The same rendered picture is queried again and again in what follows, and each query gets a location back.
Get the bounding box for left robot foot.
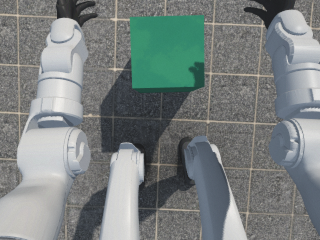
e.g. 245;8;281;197
133;143;147;192

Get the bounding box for robot right upper arm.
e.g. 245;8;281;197
268;118;320;236

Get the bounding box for left robot forearm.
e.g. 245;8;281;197
16;18;89;174

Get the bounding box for robot left hand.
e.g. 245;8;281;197
56;0;98;28

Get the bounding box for robot right hand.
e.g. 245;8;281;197
244;0;296;29

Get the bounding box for right robot forearm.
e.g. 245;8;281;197
265;9;320;120

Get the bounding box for right robot thigh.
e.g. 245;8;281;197
184;141;248;240

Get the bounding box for robot left upper arm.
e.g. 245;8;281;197
0;126;91;240

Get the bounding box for carton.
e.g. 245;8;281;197
129;15;205;93

